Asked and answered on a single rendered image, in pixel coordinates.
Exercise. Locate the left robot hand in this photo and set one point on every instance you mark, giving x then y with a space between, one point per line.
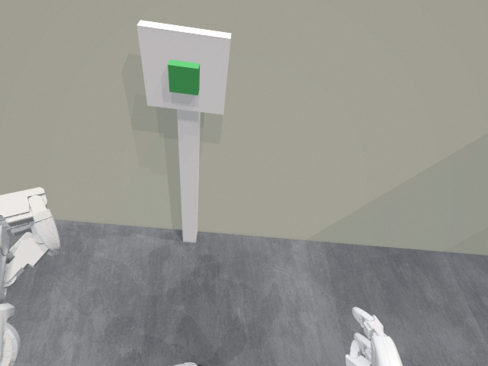
23 212

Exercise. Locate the right robot hand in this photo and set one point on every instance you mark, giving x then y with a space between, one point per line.
380 351

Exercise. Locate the panel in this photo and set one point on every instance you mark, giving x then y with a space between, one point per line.
158 44

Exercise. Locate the robot left forearm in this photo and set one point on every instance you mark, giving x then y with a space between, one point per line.
9 339

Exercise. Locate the button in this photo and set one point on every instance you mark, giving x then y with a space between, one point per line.
184 77

